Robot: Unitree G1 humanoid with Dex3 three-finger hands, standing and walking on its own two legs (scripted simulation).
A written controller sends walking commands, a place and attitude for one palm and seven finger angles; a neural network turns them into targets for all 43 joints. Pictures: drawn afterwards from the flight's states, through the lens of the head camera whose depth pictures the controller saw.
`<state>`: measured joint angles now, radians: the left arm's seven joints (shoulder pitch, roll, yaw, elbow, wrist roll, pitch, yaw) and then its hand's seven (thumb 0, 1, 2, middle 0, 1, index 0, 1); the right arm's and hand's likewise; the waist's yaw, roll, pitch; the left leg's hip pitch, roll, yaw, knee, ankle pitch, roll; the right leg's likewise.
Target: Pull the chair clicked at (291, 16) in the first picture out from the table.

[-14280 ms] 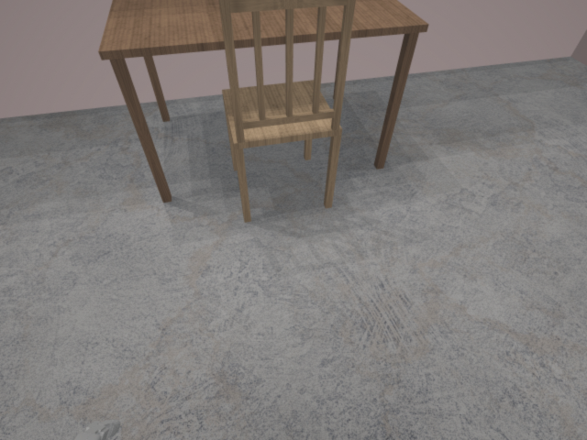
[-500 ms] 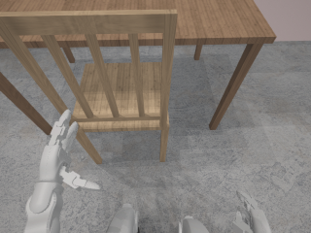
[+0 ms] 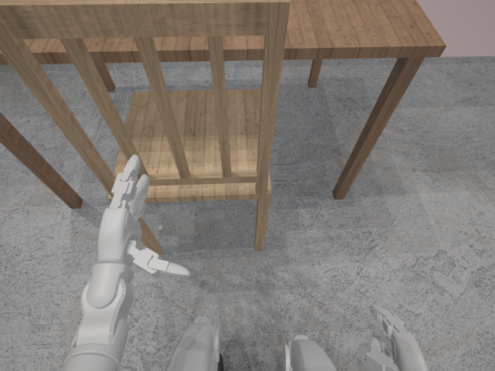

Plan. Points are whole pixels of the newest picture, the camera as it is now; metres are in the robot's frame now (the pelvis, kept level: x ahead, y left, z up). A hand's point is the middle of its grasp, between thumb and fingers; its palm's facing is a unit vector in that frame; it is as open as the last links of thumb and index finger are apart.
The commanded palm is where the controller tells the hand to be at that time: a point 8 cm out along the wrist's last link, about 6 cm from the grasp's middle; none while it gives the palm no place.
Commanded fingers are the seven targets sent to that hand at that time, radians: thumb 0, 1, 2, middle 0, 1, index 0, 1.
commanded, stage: aim the fingers beside a spindle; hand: left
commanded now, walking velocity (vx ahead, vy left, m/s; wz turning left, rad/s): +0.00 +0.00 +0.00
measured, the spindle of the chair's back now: (169, 123) +0.54 +0.17 +0.04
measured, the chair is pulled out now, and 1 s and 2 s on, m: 0.00 0.00 0.00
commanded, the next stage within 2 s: none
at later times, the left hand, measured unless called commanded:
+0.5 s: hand (184, 198) +0.39 +0.12 +0.01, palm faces +0.05 -1.00 -0.04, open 16.9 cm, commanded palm +0.36 +0.17 +0.01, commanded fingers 0.00 -0.50 0.30 -0.06 -0.08 -0.06 -0.08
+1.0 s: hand (189, 205) +0.38 +0.12 +0.00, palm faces +0.02 -1.00 -0.02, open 17.0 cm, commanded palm +0.36 +0.17 +0.01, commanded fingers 0.00 -0.50 0.30 -0.06 -0.08 -0.06 -0.08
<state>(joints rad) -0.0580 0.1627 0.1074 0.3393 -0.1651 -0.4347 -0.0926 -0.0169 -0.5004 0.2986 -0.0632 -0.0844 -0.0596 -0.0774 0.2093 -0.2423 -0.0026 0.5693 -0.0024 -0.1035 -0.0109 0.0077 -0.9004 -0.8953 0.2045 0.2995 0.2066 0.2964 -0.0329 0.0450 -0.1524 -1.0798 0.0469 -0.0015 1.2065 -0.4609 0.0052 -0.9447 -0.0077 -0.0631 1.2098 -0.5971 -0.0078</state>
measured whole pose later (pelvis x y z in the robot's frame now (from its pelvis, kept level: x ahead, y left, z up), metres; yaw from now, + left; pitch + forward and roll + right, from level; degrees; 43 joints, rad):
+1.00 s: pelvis +0.00 -0.01 -0.02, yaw +0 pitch +23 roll -2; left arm -0.33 0.14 0.12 0.62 -0.10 -0.50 0.00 -0.02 -0.50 0.30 -0.06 -0.08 -0.06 -0.08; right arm 0.20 -0.24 -0.01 0.58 -0.02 0.01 0.02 0.00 -0.90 -0.90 0.20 0.30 0.21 0.30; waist -0.06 0.04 -0.16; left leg -1.19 0.05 0.00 1.27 -0.48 0.00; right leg -1.06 0.00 -0.06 1.29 -0.62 -0.02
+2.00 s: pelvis +0.00 +0.00 -0.02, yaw -1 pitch +23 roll -2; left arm -0.33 0.15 0.12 0.63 -0.10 -0.49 0.02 -0.02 -0.50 0.30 -0.06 -0.08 -0.06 -0.08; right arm 0.20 -0.24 0.00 0.57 -0.02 0.03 0.02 0.00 -0.90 -0.90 0.20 0.30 0.21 0.30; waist -0.07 0.04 -0.16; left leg -1.20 0.05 -0.01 1.28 -0.48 0.01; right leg -1.07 0.00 -0.06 1.29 -0.62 -0.01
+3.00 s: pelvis +0.00 +0.00 -0.02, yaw -1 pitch +23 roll -2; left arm -0.31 0.15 0.13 0.59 -0.09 -0.49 0.04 -0.02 -0.50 0.30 -0.06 -0.08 -0.06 -0.08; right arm 0.22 -0.23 -0.01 0.56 -0.02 0.05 0.03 0.00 -0.90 -0.90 0.20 0.30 0.21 0.30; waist -0.07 0.05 -0.16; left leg -1.19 0.06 0.00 1.27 -0.49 0.00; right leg -1.06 0.00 -0.05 1.28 -0.62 -0.01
